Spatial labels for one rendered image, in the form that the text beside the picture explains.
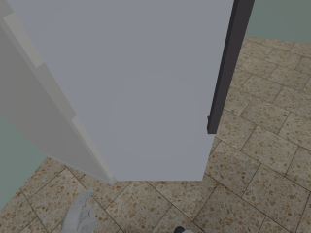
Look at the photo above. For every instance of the fridge door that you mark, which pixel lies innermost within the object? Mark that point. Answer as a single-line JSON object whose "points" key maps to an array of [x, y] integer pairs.
{"points": [[139, 74]]}

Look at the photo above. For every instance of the left robot hand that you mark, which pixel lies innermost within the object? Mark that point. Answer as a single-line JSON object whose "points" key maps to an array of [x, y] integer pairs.
{"points": [[76, 213]]}

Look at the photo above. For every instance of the handle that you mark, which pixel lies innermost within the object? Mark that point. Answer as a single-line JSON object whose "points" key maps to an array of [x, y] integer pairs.
{"points": [[239, 19]]}

